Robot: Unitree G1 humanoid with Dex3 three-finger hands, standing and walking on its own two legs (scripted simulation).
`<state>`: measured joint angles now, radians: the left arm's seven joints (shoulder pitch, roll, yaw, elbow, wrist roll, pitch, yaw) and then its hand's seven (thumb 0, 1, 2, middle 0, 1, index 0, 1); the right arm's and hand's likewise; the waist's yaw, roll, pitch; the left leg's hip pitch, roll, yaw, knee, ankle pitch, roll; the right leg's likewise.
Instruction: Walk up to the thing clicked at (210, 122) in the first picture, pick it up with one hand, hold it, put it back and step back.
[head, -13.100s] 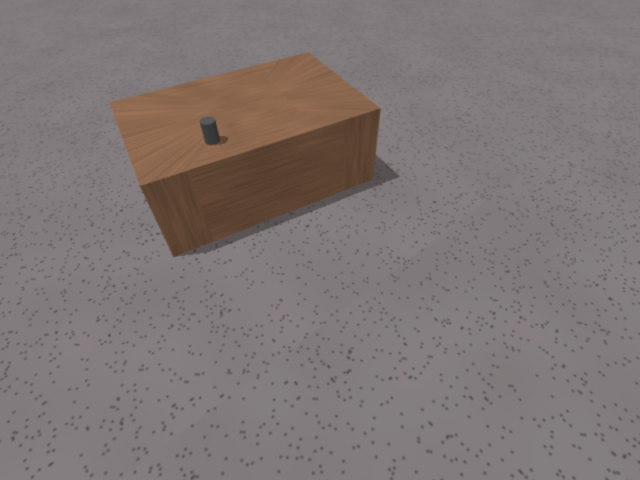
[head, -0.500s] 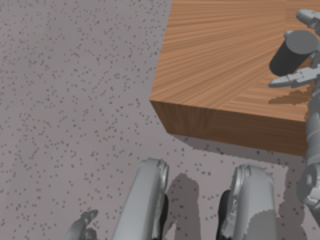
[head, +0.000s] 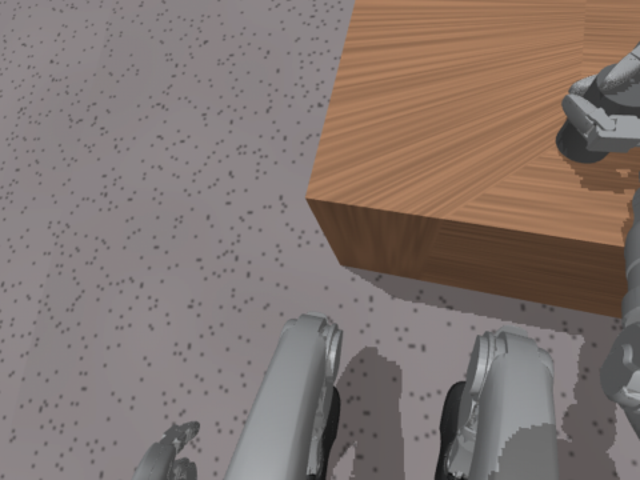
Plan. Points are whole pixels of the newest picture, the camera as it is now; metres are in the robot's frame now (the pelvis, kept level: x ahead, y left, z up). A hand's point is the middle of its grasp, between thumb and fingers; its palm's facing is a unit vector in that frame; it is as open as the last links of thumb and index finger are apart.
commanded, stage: settle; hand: right
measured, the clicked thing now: (603, 116) +0.53 -0.24 -0.01
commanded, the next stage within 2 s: lift in 1.04 s
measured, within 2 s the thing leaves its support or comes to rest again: leaves its support in 0.10 s
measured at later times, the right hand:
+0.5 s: hand out of the picture +0.54 -0.24 +0.09, palm faces +0.11 +0.99 -0.01, open 4.9 cm
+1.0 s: hand out of the picture +0.54 -0.25 +0.12, palm faces +0.13 +0.99 +0.00, open 4.9 cm
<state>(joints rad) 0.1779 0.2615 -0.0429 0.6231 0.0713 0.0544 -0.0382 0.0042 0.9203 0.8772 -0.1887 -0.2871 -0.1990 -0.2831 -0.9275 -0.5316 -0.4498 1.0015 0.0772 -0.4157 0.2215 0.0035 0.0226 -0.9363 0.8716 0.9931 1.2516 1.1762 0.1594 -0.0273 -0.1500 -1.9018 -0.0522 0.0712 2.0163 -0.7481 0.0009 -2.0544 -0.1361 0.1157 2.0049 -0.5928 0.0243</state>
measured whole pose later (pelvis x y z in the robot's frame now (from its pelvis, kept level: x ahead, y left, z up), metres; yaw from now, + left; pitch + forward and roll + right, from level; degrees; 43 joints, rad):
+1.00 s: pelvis +0.03 -0.01 +0.10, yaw -2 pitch +34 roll +6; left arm 0.21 0.24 -0.02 0.64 0.04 0.03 -0.02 0.00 0.92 0.88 -0.19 -0.28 -0.20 -0.28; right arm -0.87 -0.49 -0.41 0.99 0.09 -0.38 0.20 0.03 0.05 -1.01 0.87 1.03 1.40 1.41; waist 0.15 -0.04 -0.18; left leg -1.57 -0.04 0.05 1.67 -0.70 -0.02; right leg -1.72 -0.13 0.07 1.69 -0.58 0.01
